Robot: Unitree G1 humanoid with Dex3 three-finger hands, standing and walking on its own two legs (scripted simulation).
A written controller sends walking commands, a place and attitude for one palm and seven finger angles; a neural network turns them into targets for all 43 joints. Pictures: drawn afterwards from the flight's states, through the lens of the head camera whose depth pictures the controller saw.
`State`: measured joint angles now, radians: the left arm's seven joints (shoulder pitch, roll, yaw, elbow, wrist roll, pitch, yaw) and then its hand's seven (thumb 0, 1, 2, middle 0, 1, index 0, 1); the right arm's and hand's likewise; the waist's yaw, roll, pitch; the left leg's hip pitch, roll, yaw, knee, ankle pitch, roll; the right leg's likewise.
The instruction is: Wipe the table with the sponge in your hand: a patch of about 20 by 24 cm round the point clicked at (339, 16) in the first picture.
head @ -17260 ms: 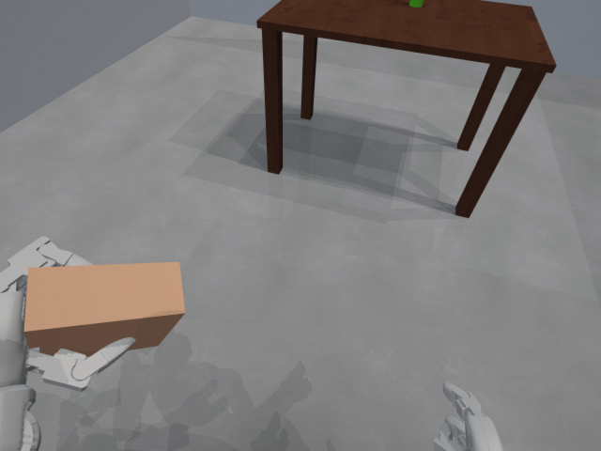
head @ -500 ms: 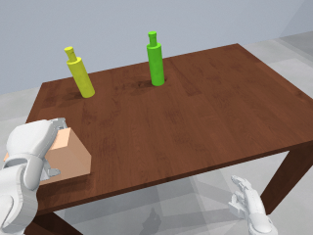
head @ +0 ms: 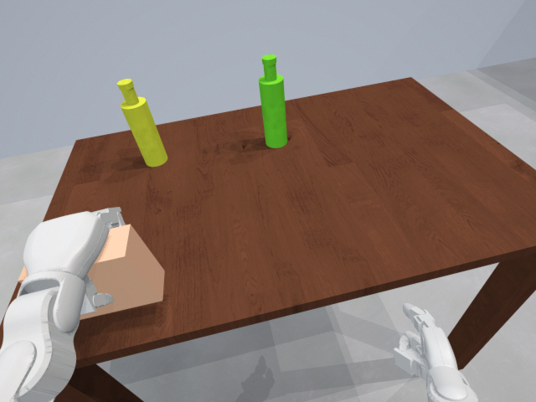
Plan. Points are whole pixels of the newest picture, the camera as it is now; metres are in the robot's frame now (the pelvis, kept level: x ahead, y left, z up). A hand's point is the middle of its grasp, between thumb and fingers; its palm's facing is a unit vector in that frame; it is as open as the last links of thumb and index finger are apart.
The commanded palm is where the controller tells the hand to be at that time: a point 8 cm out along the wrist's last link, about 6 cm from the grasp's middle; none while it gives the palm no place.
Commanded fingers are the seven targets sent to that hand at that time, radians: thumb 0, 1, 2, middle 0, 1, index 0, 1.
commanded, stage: move the sponge above the wiping area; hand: left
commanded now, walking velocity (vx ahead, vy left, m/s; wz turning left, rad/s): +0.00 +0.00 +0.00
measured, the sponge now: (108, 282) +0.22 +0.29 +0.09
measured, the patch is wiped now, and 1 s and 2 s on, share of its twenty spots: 0.00 0.00 0.00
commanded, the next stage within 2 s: lower the sponge onto the table in 1.58 s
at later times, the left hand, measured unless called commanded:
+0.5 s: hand (102, 261) +0.24 +0.29 +0.12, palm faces +0.03 -0.05 -1.00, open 9.7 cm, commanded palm +0.20 +0.28 +0.19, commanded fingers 0.00 0.10 1.30 -1.20 -1.60 -1.20 -1.60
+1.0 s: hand (103, 264) +0.24 +0.30 +0.10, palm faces -0.01 -0.06 -1.00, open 9.7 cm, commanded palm +0.21 +0.29 +0.17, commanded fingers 0.00 0.10 1.30 -1.20 -1.60 -1.20 -1.60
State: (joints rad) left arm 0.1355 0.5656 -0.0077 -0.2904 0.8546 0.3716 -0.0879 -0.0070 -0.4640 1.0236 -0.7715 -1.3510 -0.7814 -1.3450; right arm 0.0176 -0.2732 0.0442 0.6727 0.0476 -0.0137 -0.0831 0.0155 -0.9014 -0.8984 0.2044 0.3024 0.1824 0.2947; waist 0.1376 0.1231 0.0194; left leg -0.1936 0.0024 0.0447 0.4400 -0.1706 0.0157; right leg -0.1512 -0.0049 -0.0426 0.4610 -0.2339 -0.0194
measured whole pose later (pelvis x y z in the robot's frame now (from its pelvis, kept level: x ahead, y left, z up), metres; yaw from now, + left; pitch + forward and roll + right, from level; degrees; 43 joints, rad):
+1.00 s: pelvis +0.01 +0.00 +0.00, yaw +1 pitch -3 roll +0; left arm 0.09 0.54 0.01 -0.10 0.89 0.27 -0.06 -0.01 -0.46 1.03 -0.77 -1.35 -0.78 -1.34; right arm 0.04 -0.27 0.03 0.68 0.04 -0.03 -0.09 0.02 -0.90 -0.90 0.20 0.30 0.20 0.30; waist 0.13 0.11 0.02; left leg -0.20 0.01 0.03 0.44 -0.18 0.01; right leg -0.14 0.01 -0.05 0.43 -0.23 -0.03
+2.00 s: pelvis +0.00 +0.00 +0.00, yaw +0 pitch -5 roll +0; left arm 0.09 0.54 -0.01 -0.13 0.89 0.34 -0.06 -0.01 -0.46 1.03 -0.77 -1.35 -0.78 -1.35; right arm 0.01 -0.27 0.05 0.68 0.05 -0.02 -0.08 0.02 -0.90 -0.90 0.20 0.30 0.20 0.30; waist 0.13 0.12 0.02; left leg -0.19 0.01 0.03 0.43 -0.16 0.01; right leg -0.13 0.01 -0.05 0.43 -0.22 -0.03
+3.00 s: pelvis +0.01 +0.00 +0.00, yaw +1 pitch -3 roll +0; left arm 0.14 0.48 -0.03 -0.06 0.94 0.27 0.02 -0.01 -0.46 1.03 -0.77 -1.35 -0.78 -1.35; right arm 0.04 -0.26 0.02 0.68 0.04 -0.03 -0.08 0.01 -0.90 -0.90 0.20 0.30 0.20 0.30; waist 0.13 0.10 0.00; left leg -0.22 0.01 0.02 0.46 -0.19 0.01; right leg -0.16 0.01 -0.05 0.44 -0.24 -0.02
